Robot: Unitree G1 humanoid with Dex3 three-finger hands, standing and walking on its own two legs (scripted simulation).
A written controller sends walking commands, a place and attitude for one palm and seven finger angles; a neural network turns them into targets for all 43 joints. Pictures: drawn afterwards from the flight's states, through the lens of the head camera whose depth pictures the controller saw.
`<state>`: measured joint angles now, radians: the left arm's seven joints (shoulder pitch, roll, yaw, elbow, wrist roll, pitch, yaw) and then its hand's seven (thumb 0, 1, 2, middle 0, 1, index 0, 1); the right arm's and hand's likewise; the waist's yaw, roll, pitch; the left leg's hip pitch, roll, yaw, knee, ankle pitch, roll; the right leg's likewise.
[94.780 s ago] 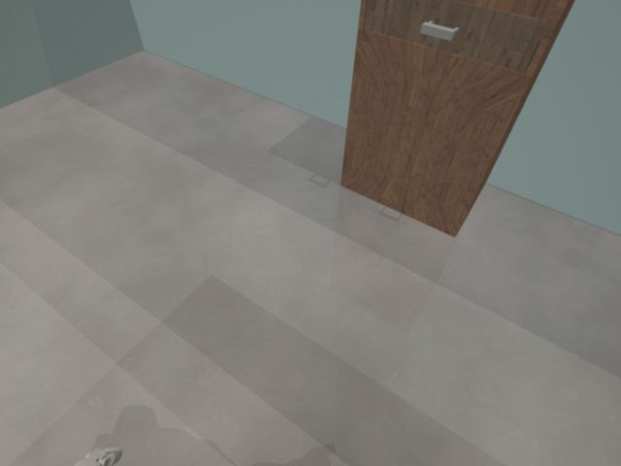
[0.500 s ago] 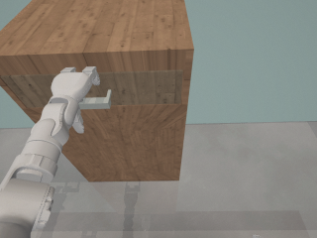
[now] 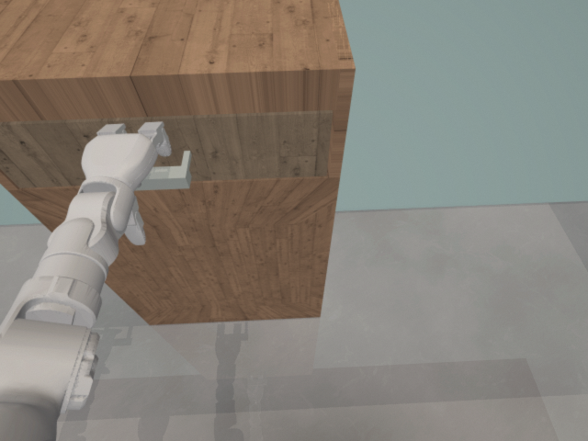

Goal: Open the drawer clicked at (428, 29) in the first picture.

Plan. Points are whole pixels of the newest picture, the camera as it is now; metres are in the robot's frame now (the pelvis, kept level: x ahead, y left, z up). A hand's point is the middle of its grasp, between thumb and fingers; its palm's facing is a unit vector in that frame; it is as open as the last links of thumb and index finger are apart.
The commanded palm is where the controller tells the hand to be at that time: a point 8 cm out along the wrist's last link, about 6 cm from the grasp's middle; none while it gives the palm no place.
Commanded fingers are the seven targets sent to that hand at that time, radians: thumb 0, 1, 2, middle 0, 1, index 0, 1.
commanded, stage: lower the fingers behind the handle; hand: left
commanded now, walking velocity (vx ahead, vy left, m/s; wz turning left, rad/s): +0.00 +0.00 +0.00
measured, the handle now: (158, 168) +0.51 +0.22 +0.05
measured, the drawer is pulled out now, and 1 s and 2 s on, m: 0.00 0.00 0.00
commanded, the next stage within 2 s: lift the fingers back up to retry in 1.06 s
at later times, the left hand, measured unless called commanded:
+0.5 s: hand (140, 186) +0.46 +0.23 +0.06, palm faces -0.01 +0.00 -1.00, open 13.8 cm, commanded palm +0.44 +0.23 +0.10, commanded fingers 0.00 -0.50 0.30 -0.30 -1.20 -0.30 -1.20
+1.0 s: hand (142, 187) +0.46 +0.23 +0.06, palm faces -0.03 +0.03 -1.00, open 13.8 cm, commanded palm +0.44 +0.22 +0.09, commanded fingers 0.00 -0.50 0.30 -0.30 -1.20 -0.30 -1.20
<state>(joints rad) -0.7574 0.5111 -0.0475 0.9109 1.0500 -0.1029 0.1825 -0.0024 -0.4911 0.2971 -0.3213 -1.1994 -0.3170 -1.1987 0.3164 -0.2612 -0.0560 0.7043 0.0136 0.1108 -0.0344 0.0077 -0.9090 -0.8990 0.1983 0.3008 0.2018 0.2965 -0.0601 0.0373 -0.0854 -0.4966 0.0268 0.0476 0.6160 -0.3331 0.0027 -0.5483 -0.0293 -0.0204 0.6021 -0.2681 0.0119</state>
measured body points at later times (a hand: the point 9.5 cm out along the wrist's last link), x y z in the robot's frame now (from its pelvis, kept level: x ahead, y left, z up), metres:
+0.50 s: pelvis +0.00 +0.01 -0.01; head +0.06 +0.00 +0.44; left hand +0.46 +0.23 +0.12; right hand +0.06 -0.26 -0.14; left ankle -0.03 +0.12 -0.72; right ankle +0.01 -0.13 -0.72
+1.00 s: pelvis -0.02 +0.00 -0.01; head +0.06 -0.01 +0.43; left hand +0.46 +0.22 +0.11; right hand +0.02 -0.28 -0.14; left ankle -0.03 +0.12 -0.72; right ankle +0.01 -0.13 -0.72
